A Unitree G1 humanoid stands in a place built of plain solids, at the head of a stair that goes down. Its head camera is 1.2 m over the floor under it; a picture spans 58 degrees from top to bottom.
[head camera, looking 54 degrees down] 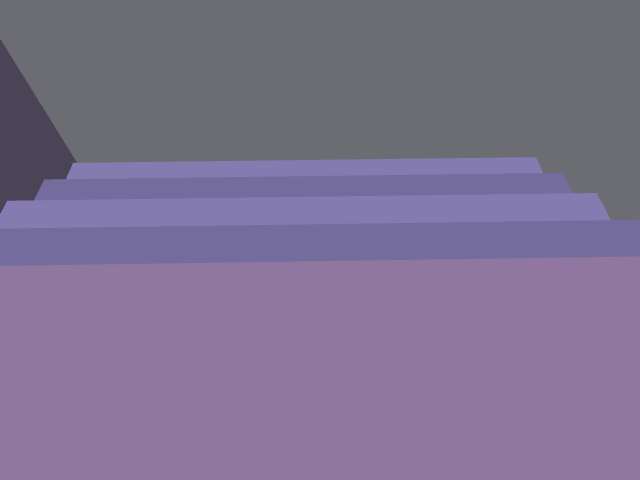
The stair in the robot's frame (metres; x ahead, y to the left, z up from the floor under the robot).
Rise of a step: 0.14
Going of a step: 0.27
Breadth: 2.68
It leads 1 degrees to the left of straight ahead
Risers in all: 5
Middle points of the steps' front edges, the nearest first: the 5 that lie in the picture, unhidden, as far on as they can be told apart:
0.79 0.06 0.00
1.05 0.07 -0.14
1.32 0.07 -0.28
1.58 0.08 -0.42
1.85 0.08 -0.55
